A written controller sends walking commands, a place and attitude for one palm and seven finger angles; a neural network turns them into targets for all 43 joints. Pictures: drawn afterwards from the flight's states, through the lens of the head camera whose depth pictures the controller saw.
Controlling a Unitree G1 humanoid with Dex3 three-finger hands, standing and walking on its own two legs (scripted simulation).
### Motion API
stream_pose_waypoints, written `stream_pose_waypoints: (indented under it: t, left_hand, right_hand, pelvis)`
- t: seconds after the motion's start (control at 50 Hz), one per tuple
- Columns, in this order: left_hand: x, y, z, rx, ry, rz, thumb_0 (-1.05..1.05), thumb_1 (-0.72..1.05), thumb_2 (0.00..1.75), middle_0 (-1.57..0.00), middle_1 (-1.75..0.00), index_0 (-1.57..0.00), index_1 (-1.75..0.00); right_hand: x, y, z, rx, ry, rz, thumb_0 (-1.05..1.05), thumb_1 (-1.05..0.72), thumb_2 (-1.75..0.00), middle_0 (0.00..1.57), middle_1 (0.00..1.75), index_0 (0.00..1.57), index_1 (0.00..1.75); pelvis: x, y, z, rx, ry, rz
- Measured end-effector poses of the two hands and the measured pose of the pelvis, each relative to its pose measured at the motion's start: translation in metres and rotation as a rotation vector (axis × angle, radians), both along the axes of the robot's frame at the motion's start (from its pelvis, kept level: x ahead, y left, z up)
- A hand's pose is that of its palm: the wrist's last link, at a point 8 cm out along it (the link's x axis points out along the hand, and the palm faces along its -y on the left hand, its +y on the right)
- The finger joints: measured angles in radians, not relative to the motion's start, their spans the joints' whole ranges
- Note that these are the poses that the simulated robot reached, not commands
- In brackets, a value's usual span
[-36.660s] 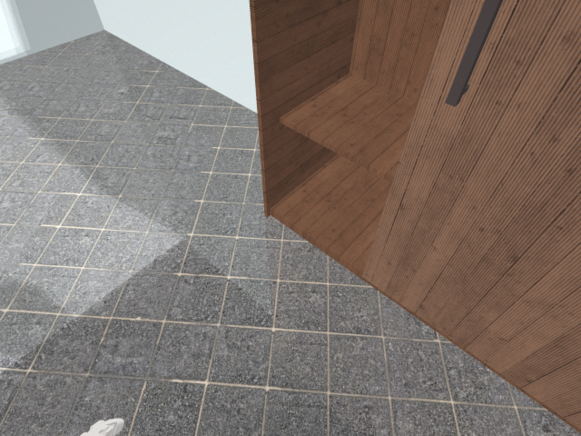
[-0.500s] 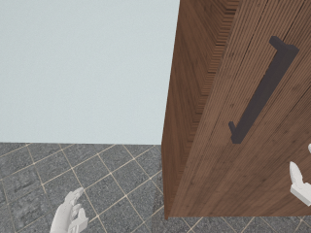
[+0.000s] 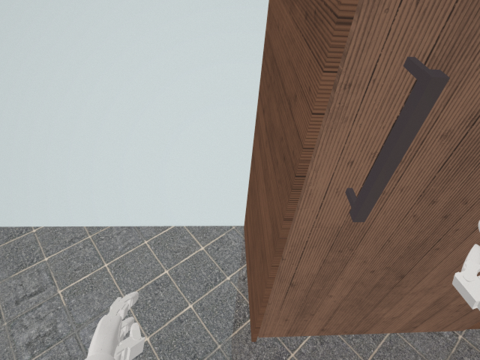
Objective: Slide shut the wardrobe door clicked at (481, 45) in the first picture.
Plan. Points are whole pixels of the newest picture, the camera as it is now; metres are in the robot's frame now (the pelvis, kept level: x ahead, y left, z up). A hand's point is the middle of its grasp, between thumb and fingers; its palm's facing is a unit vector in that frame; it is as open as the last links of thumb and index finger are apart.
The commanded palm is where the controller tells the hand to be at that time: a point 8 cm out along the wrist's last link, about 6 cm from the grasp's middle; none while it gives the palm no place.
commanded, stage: step back with the hand held close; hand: right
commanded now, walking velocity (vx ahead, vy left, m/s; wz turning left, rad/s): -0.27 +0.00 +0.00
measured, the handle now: (381, 151) +0.35 -0.20 +0.22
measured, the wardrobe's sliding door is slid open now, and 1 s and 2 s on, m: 0.00 0.00 0.00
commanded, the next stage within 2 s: stop stepping back and stand still in 1.10 s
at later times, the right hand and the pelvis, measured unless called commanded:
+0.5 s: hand out of the picture +0.13 -0.30 +0.15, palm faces +0.47 +0.77 -0.44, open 7.4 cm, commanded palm +0.07 -0.33 +0.17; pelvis -0.07 -0.03 -0.02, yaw +1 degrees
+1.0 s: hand out of the picture +0.01 -0.29 +0.17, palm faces +0.55 +0.74 -0.39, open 7.4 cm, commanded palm -0.04 -0.32 +0.17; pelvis -0.18 -0.02 -0.02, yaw +0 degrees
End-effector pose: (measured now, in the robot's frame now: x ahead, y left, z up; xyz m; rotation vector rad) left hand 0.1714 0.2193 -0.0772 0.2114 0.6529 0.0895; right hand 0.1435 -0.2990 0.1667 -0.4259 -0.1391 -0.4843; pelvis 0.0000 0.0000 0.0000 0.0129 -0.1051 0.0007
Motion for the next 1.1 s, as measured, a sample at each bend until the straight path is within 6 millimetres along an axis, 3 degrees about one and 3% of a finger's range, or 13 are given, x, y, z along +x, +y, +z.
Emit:
stream_pose_waypoints:
  t: [0.14, 0.3, 0.48, 0.62, 0.78, 0.88, 0.96, 1.1]
  left_hand:
    - [-0.012, 0.009, -0.001, 0.023, 0.03, 0.037, 0.01, 0.9, 0.9, -0.21, -0.3, -0.2, -0.3]
    - [-0.046, 0.009, -0.001, 0.045, 0.045, 0.13, 0.01, 0.9, 0.9, -0.21, -0.3, -0.2, -0.3]
    - [-0.09, -0.009, -0.009, 0.05, 0.041, 0.11, 0.01, 0.9, 0.9, -0.21, -0.3, -0.2, -0.3]
    - [-0.117, -0.016, -0.026, 0.025, 0.045, 0.063, 0.01, 0.9, 0.9, -0.21, -0.3, -0.2, -0.3]
    - [-0.157, -0.017, -0.025, 0.063, 0.049, 0.068, 0.01, 0.9, 0.9, -0.21, -0.3, -0.21, -0.3]
    - [-0.177, -0.019, -0.023, 0.032, 0.039, 0.062, 0.01, 0.9, 0.9, -0.21, -0.3, -0.2, -0.3]
    - [-0.187, -0.017, -0.026, 0.004, 0.039, 0.036, 0.01, 0.9, 0.9, -0.21, -0.3, -0.2, -0.3]
    - [-0.21, -0.018, -0.001, 0.04, 0.065, 0.035, 0.01, 0.9, 0.9, -0.21, -0.3, -0.2, -0.3]
  right_hand:
    - [0.002, -0.011, 0.008, -0.071, -0.014, 0.019, 0.02, -0.89, -0.9, 0.21, 0.3, 0.21, 0.3]
    - [-0.004, -0.015, -0.005, -0.092, 0.039, 0.112, 0.02, -0.89, -0.9, 0.21, 0.3, 0.21, 0.3]
    - [-0.049, -0.034, -0.001, -0.142, -0.058, 0.065, 0.02, -0.89, -0.9, 0.22, 0.3, 0.21, 0.3]
    - [-0.087, -0.031, -0.002, -0.129, -0.134, 0.012, 0.02, -0.89, -0.9, 0.21, 0.3, 0.21, 0.3]
    - [-0.115, -0.031, -0.003, -0.144, -0.157, 0.059, 0.02, -0.89, -0.9, 0.22, 0.3, 0.21, 0.3]
    - [-0.151, -0.037, 0.015, -0.204, -0.188, 0.019, 0.02, -0.88, -0.9, 0.22, 0.3, 0.21, 0.3]
    - [-0.177, -0.031, 0.015, -0.182, -0.164, -0.015, 0.02, -0.89, -0.9, 0.21, 0.3, 0.21, 0.3]
    - [-0.183, -0.026, 0.009, -0.095, -0.092, 0.043, 0.02, -0.89, -0.9, 0.21, 0.3, 0.21, 0.3]
  pelvis:
    - [-0.011, -0.005, -0.003, 0.013, 0.057, 0.013]
    - [-0.033, -0.025, -0.009, -0.001, 0.088, 0.037]
    - [-0.068, -0.031, -0.02, 0.003, 0.068, 0.023]
    - [-0.097, -0.028, -0.028, 0.006, 0.063, 0.007]
    - [-0.135, -0.034, -0.03, 0.03, 0.058, -0.016]
    - [-0.15, -0.026, -0.027, 0.041, 0.085, -0.042]
    - [-0.17, -0.021, -0.024, 0.017, 0.11, -0.008]
    - [-0.204, -0.029, -0.001, -0.053, 0.119, 0.026]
